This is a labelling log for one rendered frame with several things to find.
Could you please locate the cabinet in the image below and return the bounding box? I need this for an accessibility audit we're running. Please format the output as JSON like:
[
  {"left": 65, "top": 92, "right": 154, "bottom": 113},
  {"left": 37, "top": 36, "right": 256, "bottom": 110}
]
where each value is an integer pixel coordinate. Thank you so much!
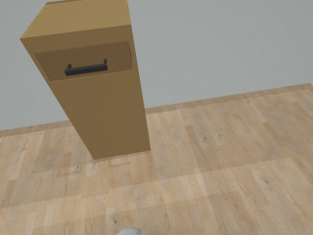
[{"left": 20, "top": 0, "right": 151, "bottom": 160}]

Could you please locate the drawer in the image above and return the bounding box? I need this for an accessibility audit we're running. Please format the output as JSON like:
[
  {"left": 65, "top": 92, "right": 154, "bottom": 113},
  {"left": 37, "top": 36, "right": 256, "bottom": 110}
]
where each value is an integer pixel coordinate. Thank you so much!
[{"left": 35, "top": 40, "right": 133, "bottom": 81}]

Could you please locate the handle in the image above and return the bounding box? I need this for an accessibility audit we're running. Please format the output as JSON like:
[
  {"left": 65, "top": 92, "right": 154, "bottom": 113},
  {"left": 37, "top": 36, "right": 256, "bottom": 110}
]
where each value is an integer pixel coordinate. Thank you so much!
[{"left": 65, "top": 59, "right": 108, "bottom": 76}]

